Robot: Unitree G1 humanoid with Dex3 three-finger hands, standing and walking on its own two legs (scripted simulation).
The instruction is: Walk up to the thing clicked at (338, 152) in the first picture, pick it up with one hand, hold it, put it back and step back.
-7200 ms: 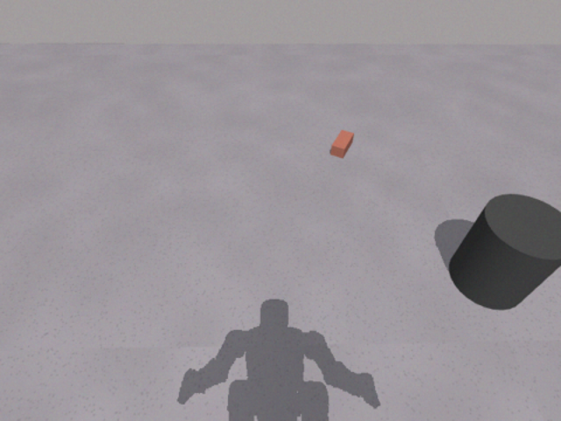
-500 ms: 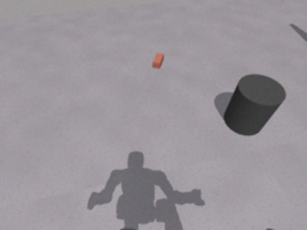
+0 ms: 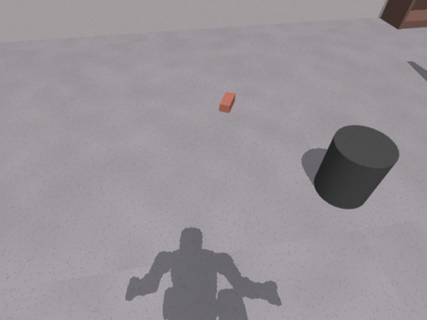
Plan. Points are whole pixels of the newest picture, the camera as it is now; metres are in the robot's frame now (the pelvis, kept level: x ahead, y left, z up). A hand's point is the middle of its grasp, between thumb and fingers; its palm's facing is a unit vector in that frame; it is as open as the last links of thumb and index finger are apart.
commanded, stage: walk up
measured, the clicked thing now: (227, 102) +1.76 -0.05 -0.74
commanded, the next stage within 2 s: stand in 0.24 s
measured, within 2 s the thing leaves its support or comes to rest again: neither
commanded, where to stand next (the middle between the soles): +0.05 -0.01 m, yaw -1 degrees
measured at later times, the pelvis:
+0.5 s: pelvis +0.01 +0.00 +0.01, yaw +0 degrees
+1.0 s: pelvis +0.01 -0.01 +0.01, yaw -1 degrees
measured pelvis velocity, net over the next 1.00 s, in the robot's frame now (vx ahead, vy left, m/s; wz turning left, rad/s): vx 0.01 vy -0.01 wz -0.01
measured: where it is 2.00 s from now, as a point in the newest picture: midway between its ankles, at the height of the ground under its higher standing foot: outside the picture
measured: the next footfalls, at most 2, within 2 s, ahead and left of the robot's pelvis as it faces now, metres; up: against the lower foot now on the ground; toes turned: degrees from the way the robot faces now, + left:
none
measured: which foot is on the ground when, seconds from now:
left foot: down 0.00-1.00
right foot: down 0.00-1.00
